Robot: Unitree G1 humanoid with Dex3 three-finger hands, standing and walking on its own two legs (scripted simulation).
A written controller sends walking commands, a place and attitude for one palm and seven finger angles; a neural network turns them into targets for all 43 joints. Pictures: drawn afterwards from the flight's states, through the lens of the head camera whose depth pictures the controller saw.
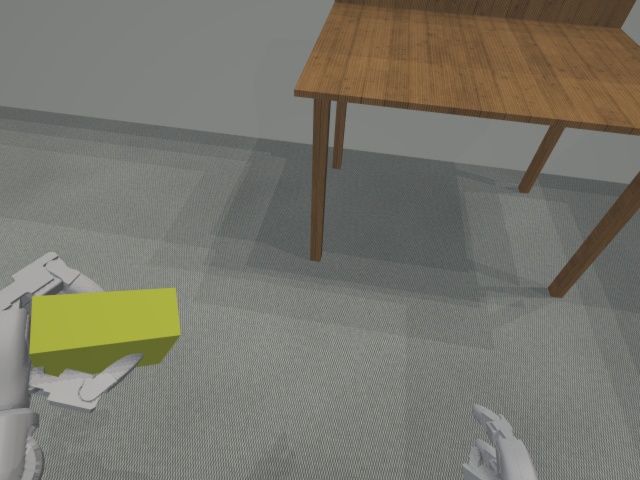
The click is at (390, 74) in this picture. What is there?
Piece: table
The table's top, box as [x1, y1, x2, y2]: [294, 2, 639, 135]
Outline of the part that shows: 294,89 294,95 296,96 639,135 639,46 620,28 334,2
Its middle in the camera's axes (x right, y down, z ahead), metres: +0.54 -0.60 +1.27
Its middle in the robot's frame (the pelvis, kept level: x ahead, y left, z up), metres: +1.38 -0.46 -0.02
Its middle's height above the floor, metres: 0.75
